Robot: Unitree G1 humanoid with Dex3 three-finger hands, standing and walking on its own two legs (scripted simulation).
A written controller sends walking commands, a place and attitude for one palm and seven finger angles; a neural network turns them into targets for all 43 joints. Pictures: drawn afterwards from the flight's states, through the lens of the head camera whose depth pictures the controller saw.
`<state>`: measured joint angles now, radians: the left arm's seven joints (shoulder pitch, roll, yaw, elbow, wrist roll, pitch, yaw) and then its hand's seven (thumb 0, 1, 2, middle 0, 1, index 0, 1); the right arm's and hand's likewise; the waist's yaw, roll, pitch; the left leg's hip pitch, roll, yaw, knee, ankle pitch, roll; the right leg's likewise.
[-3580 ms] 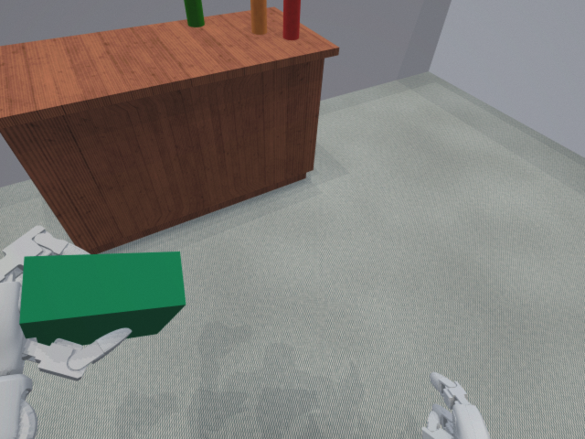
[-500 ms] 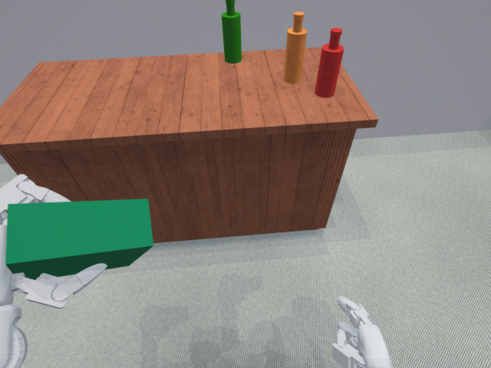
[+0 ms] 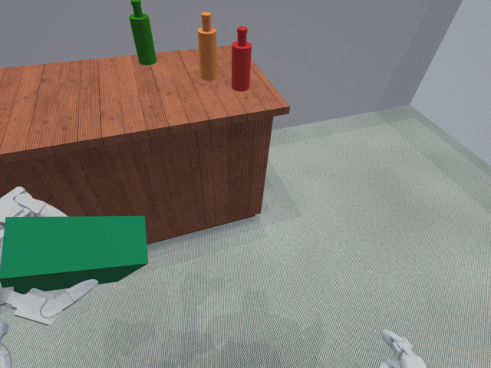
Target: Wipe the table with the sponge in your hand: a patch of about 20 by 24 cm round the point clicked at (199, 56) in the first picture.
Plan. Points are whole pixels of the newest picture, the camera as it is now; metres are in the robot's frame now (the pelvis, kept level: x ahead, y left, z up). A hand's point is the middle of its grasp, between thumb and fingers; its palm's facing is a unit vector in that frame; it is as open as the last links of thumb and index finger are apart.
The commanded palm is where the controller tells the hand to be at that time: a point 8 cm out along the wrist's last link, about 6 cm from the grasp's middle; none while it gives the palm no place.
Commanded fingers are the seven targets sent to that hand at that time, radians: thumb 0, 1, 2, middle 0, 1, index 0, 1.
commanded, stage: take the last steps up to it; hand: left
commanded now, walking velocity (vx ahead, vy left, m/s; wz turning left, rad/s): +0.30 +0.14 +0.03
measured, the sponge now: (94, 255) +0.22 +0.20 +0.15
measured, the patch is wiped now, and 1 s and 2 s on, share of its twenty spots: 0.00 0.00 0.00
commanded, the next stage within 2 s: none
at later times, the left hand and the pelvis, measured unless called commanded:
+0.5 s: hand (76, 237) +0.23 +0.22 +0.17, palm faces +0.32 -0.79 -0.53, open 10.0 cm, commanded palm +0.18 +0.27 +0.18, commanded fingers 0.00 0.10 1.30 -1.20 -1.60 -1.20 -1.60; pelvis +0.02 -0.01 +0.01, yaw +1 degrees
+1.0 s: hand (85, 165) +0.34 +0.26 +0.18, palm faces +0.38 -0.77 -0.52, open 10.0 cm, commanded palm +0.29 +0.30 +0.18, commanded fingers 0.00 0.10 1.30 -1.20 -1.60 -1.20 -1.60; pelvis +0.13 +0.02 -0.01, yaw +0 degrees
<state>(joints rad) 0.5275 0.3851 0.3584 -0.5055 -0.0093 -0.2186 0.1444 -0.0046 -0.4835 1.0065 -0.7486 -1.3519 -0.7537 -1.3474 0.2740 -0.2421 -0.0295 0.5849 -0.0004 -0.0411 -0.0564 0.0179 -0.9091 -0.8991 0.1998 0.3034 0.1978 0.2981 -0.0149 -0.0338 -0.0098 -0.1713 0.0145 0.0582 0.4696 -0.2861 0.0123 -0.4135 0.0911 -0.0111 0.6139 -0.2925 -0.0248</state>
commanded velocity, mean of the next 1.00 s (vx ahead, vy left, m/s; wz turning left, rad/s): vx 0.30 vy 0.12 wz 0.00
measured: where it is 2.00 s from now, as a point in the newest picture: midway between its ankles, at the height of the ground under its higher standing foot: (220, 354)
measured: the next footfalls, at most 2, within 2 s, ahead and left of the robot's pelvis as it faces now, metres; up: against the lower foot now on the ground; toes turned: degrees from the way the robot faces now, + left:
right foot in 0.16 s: +0.05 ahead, -0.11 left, +0.00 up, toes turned -7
left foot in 0.62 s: +0.12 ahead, +0.15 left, +0.00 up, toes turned +9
